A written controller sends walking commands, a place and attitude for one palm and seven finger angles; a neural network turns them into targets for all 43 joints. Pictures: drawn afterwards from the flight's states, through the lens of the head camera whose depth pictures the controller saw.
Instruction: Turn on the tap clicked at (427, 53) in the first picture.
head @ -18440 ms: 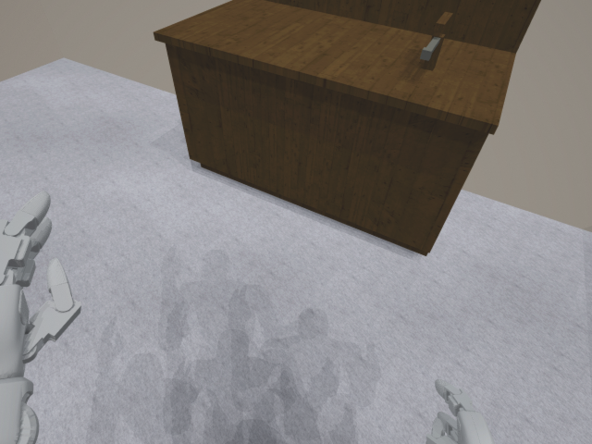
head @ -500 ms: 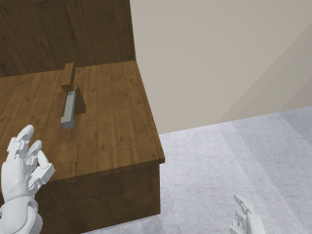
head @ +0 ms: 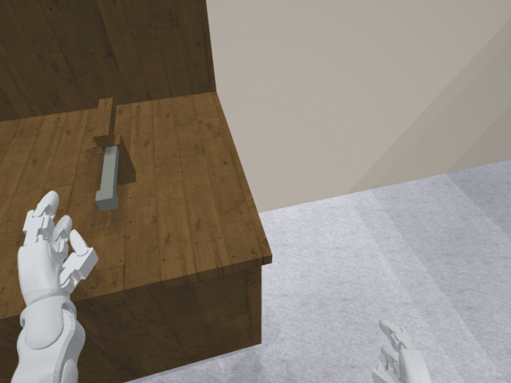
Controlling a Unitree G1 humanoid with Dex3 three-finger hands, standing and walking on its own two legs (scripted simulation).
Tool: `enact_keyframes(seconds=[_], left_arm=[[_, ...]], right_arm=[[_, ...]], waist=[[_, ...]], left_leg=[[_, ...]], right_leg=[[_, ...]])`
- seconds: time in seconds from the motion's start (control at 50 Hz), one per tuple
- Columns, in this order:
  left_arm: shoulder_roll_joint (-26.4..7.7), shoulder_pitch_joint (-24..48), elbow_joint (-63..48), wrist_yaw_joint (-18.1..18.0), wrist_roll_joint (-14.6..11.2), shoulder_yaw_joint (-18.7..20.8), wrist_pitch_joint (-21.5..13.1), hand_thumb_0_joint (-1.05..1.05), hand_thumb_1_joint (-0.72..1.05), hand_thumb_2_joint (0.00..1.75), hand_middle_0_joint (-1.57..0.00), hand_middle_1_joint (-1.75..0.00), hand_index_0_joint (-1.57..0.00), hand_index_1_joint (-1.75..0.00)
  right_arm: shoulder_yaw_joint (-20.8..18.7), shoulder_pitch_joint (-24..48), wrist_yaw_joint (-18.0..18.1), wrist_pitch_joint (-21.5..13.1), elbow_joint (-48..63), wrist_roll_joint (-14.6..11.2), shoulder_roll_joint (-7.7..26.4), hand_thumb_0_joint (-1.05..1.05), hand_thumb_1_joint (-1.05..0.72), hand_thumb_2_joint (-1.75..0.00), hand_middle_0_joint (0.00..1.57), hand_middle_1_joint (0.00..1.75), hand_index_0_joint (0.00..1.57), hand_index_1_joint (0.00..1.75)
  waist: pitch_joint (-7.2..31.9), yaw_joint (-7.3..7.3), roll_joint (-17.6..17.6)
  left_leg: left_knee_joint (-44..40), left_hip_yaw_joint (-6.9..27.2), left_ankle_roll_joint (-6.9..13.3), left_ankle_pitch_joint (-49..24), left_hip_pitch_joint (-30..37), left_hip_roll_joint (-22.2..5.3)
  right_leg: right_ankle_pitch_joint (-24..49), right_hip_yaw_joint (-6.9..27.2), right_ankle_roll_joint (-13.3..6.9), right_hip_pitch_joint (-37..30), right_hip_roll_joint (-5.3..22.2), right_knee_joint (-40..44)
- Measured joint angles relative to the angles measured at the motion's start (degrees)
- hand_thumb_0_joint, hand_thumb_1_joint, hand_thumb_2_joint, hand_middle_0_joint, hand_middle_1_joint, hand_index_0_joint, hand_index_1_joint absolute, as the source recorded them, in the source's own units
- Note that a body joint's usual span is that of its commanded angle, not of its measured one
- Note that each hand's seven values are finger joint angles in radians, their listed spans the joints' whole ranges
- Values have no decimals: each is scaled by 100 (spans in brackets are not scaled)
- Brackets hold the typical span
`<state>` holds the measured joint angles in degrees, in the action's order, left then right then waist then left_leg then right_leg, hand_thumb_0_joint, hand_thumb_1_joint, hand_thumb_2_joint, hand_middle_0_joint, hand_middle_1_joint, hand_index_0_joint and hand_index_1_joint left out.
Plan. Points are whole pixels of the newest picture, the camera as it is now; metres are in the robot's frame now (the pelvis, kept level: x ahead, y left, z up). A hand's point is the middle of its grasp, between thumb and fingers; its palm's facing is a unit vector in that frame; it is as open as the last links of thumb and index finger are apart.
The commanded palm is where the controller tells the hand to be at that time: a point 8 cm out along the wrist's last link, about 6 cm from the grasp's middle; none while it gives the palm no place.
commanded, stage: reach beside the lever's end, fingers flat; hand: left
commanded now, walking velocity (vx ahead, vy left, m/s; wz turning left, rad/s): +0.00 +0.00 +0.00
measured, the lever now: (107, 199) +0.38 +0.30 +0.08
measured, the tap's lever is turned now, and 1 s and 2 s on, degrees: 0 0 4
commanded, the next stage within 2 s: push the lever round in 1.26 s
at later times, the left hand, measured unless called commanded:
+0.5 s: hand (94, 230) +0.31 +0.29 +0.09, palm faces +0.56 -0.83 -0.09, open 7.7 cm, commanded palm +0.27 +0.33 +0.09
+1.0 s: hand (91, 214) +0.35 +0.32 +0.07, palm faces +0.56 -0.82 -0.09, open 7.8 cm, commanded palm +0.30 +0.35 +0.07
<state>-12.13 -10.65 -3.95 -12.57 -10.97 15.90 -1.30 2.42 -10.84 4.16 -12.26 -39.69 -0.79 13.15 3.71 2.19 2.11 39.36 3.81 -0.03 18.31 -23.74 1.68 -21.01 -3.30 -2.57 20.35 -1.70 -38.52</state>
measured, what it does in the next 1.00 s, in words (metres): stands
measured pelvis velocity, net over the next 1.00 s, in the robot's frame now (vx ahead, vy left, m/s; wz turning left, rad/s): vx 0.00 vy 0.01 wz -0.02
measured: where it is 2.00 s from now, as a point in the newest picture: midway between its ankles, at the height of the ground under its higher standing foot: outside the picture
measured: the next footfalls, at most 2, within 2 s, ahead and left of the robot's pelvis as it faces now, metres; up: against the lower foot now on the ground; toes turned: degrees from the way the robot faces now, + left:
none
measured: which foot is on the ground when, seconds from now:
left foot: down 0.00-1.00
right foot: down 0.00-1.00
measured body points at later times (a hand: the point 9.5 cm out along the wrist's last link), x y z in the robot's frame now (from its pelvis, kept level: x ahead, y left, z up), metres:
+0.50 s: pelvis +0.00 +0.00 +0.00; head +0.01 -0.01 +0.45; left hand +0.27 +0.33 +0.09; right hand +0.16 -0.24 -0.10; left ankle +0.02 +0.12 -0.72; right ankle -0.01 -0.09 -0.72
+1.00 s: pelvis +0.00 +0.01 -0.01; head +0.04 +0.01 +0.44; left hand +0.31 +0.36 +0.08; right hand +0.11 -0.26 -0.12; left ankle +0.02 +0.12 -0.72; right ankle -0.01 -0.09 -0.72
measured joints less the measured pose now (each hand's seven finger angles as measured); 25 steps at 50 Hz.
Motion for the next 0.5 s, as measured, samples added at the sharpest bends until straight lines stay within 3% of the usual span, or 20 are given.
enact_keyframes(seconds=[0.5], left_arm=[[-271, 1345, 1839, 97, 148, 481, -528, 2, 90, 90, -17, -19, -17, -20]], right_arm=[[-97, -93, 12, 265, -95, 0, 115, 1, -91, -90, 20, 30, 20, 30]], waist=[[2, -152, -17]], left_leg=[[157, -41, 21, 37, -325, -33]], right_leg=[[7, 36, 17, 319, -32, -108]])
